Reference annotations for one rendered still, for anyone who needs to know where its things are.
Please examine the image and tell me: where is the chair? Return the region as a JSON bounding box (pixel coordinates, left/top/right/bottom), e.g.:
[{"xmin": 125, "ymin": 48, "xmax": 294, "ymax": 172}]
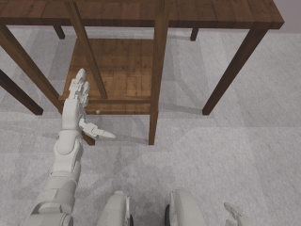
[{"xmin": 0, "ymin": 0, "xmax": 172, "ymax": 146}]

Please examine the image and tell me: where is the robot left upper arm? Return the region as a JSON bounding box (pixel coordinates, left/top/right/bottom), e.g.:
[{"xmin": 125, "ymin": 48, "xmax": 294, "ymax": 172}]
[{"xmin": 24, "ymin": 213, "xmax": 73, "ymax": 226}]

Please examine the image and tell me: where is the robot left hand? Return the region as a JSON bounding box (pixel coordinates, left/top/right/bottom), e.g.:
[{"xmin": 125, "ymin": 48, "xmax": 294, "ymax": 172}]
[{"xmin": 61, "ymin": 68, "xmax": 117, "ymax": 140}]

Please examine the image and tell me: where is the robot left forearm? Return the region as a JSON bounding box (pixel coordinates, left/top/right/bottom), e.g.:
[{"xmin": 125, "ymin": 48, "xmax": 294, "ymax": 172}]
[{"xmin": 22, "ymin": 129, "xmax": 84, "ymax": 226}]

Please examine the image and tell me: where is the robot right hand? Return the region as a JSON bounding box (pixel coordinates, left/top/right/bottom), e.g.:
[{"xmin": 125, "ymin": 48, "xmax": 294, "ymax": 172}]
[{"xmin": 224, "ymin": 202, "xmax": 255, "ymax": 226}]

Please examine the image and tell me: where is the table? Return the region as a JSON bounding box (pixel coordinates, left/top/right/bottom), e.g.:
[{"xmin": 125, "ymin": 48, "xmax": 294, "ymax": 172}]
[{"xmin": 0, "ymin": 0, "xmax": 285, "ymax": 116}]

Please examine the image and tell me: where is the right robot shin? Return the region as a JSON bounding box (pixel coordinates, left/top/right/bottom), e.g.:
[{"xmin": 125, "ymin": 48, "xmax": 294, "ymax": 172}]
[{"xmin": 169, "ymin": 186, "xmax": 185, "ymax": 226}]

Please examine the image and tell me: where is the robot left thigh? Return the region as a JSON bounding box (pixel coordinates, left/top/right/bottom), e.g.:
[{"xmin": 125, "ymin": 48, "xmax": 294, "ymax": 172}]
[{"xmin": 96, "ymin": 194, "xmax": 131, "ymax": 226}]

